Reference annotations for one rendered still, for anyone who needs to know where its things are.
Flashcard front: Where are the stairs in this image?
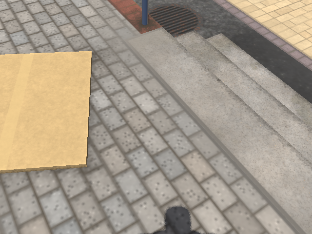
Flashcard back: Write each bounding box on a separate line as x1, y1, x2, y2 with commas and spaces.
175, 30, 312, 163

